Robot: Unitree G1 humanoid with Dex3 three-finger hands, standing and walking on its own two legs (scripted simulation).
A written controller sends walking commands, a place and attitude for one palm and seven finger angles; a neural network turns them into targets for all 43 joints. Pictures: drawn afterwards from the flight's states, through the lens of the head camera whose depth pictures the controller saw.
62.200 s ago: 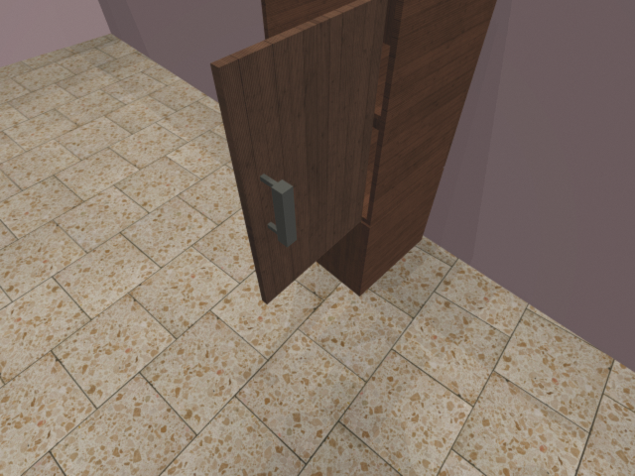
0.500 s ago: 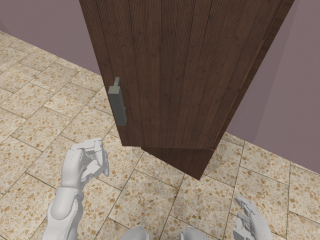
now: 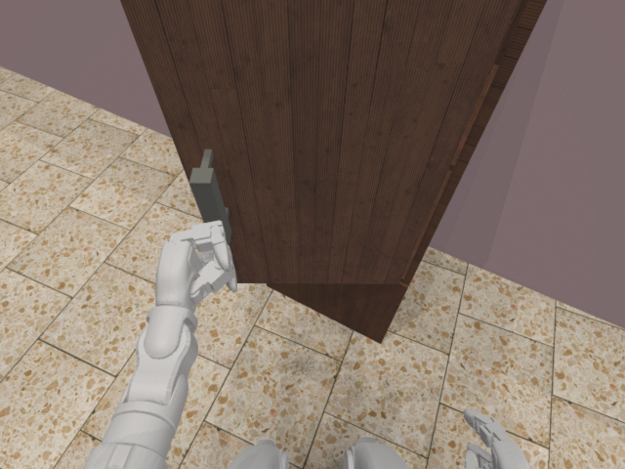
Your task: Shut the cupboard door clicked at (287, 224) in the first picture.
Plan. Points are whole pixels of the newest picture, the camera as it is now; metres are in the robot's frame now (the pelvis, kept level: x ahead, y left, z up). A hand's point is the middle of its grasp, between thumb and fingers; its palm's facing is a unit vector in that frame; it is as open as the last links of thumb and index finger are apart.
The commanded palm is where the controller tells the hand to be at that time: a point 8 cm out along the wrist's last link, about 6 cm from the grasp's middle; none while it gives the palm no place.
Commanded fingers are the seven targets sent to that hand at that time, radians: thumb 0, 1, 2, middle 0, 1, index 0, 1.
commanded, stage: bring the fist close to the handle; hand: left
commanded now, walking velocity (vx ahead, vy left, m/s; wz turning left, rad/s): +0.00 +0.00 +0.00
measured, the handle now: (215, 198) +0.47 +0.16 +0.05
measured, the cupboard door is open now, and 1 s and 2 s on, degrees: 28 24 11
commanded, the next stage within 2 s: push the door shut along its arc in 0.46 s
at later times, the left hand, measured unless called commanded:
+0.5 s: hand (231, 257) +0.37 +0.12 +0.05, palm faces +0.02 -1.00 -0.01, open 3.1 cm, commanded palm +0.34 +0.16 +0.05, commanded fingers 0.00 0.90 0.90 -1.30 -1.50 -1.30 -1.50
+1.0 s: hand (235, 226) +0.42 +0.12 +0.05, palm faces -0.08 -1.00 -0.03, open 3.1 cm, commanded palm +0.40 +0.16 +0.05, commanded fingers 0.00 0.90 0.90 -1.30 -1.50 -1.30 -1.50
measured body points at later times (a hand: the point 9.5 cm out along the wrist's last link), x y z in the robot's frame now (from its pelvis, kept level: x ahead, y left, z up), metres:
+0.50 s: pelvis -0.01 +0.00 +0.00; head +0.07 -0.01 +0.45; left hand +0.36 +0.17 +0.05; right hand +0.10 -0.26 -0.11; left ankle +0.00 +0.08 -0.66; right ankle +0.02 -0.08 -0.66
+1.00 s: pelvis -0.01 +0.00 -0.01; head +0.08 +0.01 +0.43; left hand +0.42 +0.17 +0.05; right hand +0.08 -0.25 -0.12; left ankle +0.00 +0.08 -0.66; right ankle +0.02 -0.08 -0.66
